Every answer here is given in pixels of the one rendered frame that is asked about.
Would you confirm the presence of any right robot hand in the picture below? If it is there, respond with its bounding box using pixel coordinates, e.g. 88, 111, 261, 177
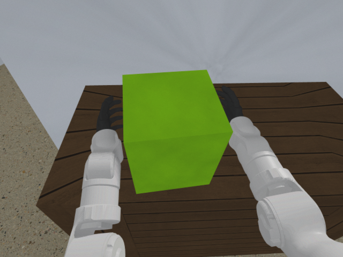
216, 86, 244, 123

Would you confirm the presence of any carton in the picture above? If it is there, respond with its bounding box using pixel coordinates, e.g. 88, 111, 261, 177
122, 70, 233, 194

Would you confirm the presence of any left robot upper arm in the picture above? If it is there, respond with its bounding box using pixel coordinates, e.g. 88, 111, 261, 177
65, 232, 125, 257

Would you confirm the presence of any pedestal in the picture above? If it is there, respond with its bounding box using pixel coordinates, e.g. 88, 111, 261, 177
36, 82, 343, 257

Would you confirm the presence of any left robot forearm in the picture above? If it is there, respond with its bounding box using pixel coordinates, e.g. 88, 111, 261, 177
64, 129, 123, 257

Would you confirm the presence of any right robot forearm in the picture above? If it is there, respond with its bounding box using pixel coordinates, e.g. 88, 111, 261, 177
229, 116, 326, 232

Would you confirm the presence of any left robot hand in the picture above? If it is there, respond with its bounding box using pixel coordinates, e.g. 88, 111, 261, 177
96, 95, 123, 132

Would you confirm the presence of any right robot upper arm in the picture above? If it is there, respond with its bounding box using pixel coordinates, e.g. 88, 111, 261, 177
256, 191, 343, 257

